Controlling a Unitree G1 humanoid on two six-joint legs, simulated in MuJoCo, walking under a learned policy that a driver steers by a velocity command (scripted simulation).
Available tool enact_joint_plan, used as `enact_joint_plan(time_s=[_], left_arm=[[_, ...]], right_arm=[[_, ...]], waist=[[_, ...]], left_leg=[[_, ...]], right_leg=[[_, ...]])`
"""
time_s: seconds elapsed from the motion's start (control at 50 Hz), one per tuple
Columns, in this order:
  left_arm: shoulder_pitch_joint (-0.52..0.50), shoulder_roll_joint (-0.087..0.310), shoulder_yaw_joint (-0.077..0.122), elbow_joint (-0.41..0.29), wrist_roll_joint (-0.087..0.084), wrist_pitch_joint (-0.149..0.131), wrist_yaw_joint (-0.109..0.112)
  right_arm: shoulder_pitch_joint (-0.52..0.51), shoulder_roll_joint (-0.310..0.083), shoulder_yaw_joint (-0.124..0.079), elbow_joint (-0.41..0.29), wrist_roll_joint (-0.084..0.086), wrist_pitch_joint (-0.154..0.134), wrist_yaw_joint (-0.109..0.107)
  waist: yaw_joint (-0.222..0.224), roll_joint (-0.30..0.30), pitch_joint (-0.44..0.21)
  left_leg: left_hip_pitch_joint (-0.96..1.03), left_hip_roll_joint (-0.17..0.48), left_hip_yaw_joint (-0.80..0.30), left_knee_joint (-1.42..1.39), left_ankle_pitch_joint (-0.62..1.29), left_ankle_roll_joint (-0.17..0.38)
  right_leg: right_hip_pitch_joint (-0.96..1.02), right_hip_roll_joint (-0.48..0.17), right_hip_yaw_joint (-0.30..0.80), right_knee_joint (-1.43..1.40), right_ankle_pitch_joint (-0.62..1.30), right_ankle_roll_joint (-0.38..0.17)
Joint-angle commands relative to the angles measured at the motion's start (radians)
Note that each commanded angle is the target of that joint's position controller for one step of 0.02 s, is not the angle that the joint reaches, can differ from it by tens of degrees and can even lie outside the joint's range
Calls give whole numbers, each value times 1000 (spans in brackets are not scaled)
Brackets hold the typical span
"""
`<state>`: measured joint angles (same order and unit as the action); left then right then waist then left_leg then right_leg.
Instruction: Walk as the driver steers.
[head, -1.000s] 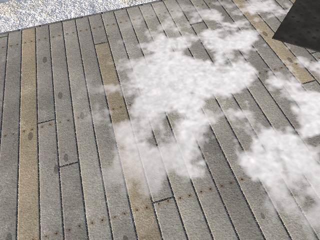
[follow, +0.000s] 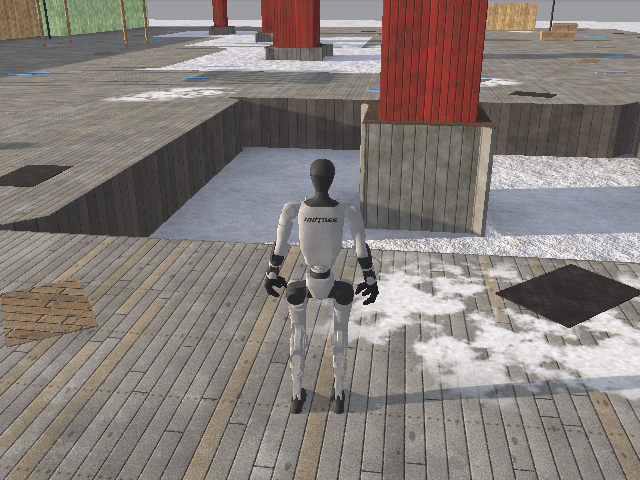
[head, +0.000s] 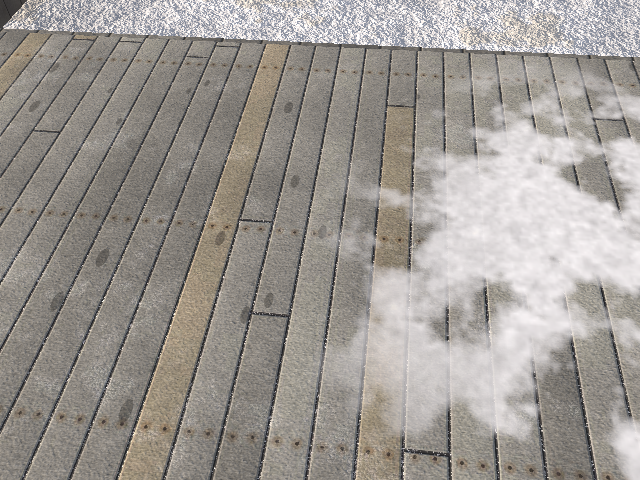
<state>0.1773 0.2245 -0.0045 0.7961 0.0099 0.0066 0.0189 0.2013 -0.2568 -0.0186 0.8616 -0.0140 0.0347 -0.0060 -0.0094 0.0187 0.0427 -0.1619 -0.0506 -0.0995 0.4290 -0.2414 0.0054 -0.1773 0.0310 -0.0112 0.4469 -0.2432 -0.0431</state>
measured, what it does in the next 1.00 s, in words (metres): walks ahead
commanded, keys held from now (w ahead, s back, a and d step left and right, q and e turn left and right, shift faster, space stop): no key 0.54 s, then w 0.44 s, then w+e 0.02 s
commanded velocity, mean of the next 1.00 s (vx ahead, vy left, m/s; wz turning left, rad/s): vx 0.13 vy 0.00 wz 0.02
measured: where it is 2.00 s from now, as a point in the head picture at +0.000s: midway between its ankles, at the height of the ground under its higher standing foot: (362, 417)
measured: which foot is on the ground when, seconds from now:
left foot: down 0.00-1.00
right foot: down 0.00-0.82, up 0.84-1.00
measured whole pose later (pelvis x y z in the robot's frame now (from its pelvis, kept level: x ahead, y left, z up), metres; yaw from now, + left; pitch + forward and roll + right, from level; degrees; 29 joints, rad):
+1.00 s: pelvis +0.11 +0.04 +0.00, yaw +0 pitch +1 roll +0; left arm 0.21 0.24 0.05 1.02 0.04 -0.04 -0.03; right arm 0.46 -0.18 -0.02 1.12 -0.02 -0.08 -0.01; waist -0.02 -0.03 -0.01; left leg -0.02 -0.07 0.02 0.28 -0.27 0.07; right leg -0.50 -0.03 -0.03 1.01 -0.27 -0.07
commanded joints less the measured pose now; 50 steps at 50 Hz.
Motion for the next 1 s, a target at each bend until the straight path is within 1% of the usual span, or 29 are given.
enact_joint_plan(time_s=[0.02, 0.04, 0.08, 0.26, 0.4, 0.54, 0.56, 0.58, 0.6, 0.62, 0.64, 0.66, 0.68, 0.7, 0.72, 0.74, 0.76, 0.78, 0.8, 0.82, 0.84, 0.86, 0.88, 0.9, 0.92, 0.94, 0.96, 1.0], left_arm=[[6, 139, 37, -23, 1, -6, 4], [5, 137, 37, -14, 1, -5, 3], [10, 134, 37, 7, 2, -6, 3], [27, 128, 33, 117, 2, -8, 5], [55, 115, 24, 190, 1, -8, 9], [84, 97, 16, 245, 1, -8, 13], [95, 95, 16, 254, 3, -7, 12], [102, 110, 23, 258, 4, -4, 12], [108, 128, 32, 257, 5, 2, 10], [120, 134, 37, 257, 8, 7, 7], [145, 139, 43, 261, 9, 9, 5], [187, 133, 45, 271, 6, 9, 5], [216, 148, 54, 283, 8, 7, 7], [221, 153, 62, 288, 11, 1, 8], [208, 151, 64, 283, 12, -6, 5], [181, 156, 69, 274, 13, -13, 2], [148, 156, 71, 264, 10, -17, -2], [102, 148, 72, 251, 3, -19, -5], [67, 140, 74, 236, 1, -21, -7], [33, 109, 67, 214, 4, -28, -9], [7, 22, 44, 176, -4, -40, -20], [-18, 71, 54, 154, 28, -46, -25], [-17, 91, 60, 156, 35, -53, -33], [5, 73, 56, 171, 27, -63, -43], [18, 67, 56, 180, 25, -71, -50], [21, 71, 60, 186, 30, -70, -56], [13, 67, 60, 182, 32, -66, -60], [-22, 53, 58, 167, 29, -55, -60]], right_arm=[[6, -94, -18, -7, 5, -16, -10], [7, -95, -17, 9, 1, -17, -12], [7, -101, -17, 35, 2, -21, -17], [12, -99, -10, 144, 4, -25, -25], [24, -83, -1, 208, 5, -27, -30], [41, -61, 9, 251, 6, -29, -33], [54, -55, 11, 258, 5, -28, -33], [58, -61, 8, 258, 3, -26, -33], [61, -71, 2, 253, -1, -22, -32], [53, -71, 0, 242, -8, -19, -28], [41, -53, 2, 229, -16, -21, -23], [18, -38, 5, 212, -16, -27, -17], [12, -7, 11, 200, -19, -37, -11], [0, -1, 13, 188, -25, -50, -6], [-4, -15, 9, 179, -24, -60, 0], [8, -19, 6, 174, -20, -70, 5], [39, -12, 5, 178, -16, -77, 10], [107, 5, 5, 200, -10, -84, 11], [199, 11, 1, 236, -4, -88, 8], [286, -21, -9, 260, -10, -94, -2], [403, -113, -32, 277, -17, -101, -11], [440, -154, -46, 296, -14, -95, -9], [351, -114, -38, 267, -16, -97, -9], [284, -85, -31, 239, -12, -107, -6], [252, -67, -26, 223, -7, -117, -5], [241, -44, -19, 217, -3, -126, -7], [260, -37, -16, 223, -4, -133, -8], [316, -24, -10, 244, -4, -140, -10]], waist=[[6, -29, -35], [9, -17, -32], [13, -4, -33], [11, -15, -15], [11, -22, -5], [13, -19, 3], [14, -22, -18], [15, -30, -8], [18, -44, 8], [26, -58, 49], [38, -86, 84], [53, -102, 104], [54, -151, 106], [54, -162, 108], [43, -137, 101], [26, -129, 92], [0, -128, 88], [-39, -124, 87], [-76, -106, 90], [-108, -16, 95], [-138, 230, 50], [-127, 208, 99], [-69, 95, 146], [-32, 53, 144], [-10, 40, 127], [0, 34, 102], [-1, 50, 86], [-2, 53, 71]], left_leg=[[-18, 77, -71, -64, 166, 13], [-18, 80, -74, -72, 178, 16], [-11, 85, -77, -80, 180, 19], [1, 100, -82, -110, 158, 30], [0, 104, -77, -119, 147, 35], [-9, 104, -71, -119, 143, 36], [-6, 93, -64, -120, 58, 40], [-29, 71, -51, -98, -63, 50], [-72, 45, -37, -60, -224, 66], [-142, 30, -35, -29, -344, 80], [-196, 19, -18, 18, -374, 84], [-267, 11, 3, 80, -353, 84], [-294, -3, 64, 169, -258, 75], [-287, 23, 102, 243, -171, 67], [-268, 43, 105, 268, -165, 66], [-236, 49, 109, 254, -185, 68], [-167, 46, 125, 192, -181, 75], [-30, 25, 152, 97, -132, 86], [118, -9, 161, 14, -104, 92], [238, 53, 43, -83, -174, 107], [333, 297, -363, -286, -474, 171], [278, 411, -552, -347, -563, 232], [209, 398, -503, -329, -518, 240], [179, 353, -413, -330, -408, 218], [179, 314, -326, -335, -268, 199], [190, 280, -251, -339, -150, 179], [196, 265, -199, -330, -19, 180], [235, 246, -104, -301, 228, 177]], right_leg=[[43, -122, 126, -98, 152, -22], [47, -121, 125, -97, 160, -22], [50, -121, 124, -100, 158, -20], [44, -115, 123, -128, 119, -14], [38, -113, 123, -136, 104, -11], [33, -111, 122, -133, 104, -11], [40, -103, 121, -141, 9, -13], [28, -90, 123, -137, -127, -22], [5, -82, 136, -131, -298, -43], [-25, -96, 175, -145, -441, -67], [-35, -134, 241, -170, -529, -99], [-16, -178, 312, -217, -590, -128], [12, -247, 401, -270, -615, -163], [-1, -309, 459, -311, -585, -192], [-27, -321, 460, -326, -537, -196], [-45, -309, 425, -319, -492, -186], [-87, -281, 367, -299, -459, -169], [-178, -233, 292, -261, -442, -143], [-280, -178, 230, -186, -442, -121], [-398, -118, 155, -29, -398, -93], [-541, 11, -14, 298, -311, -43], [-629, 10, -11, 485, -309, -51], [-638, -47, 37, 577, -217, -61], [-617, -73, 46, 598, -134, -59], [-590, -91, 40, 595, -72, -49], [-570, -99, 24, 586, -25, -36], [-558, -98, 6, 584, 3, -22], [-586, -88, -24, 585, 30, -5]])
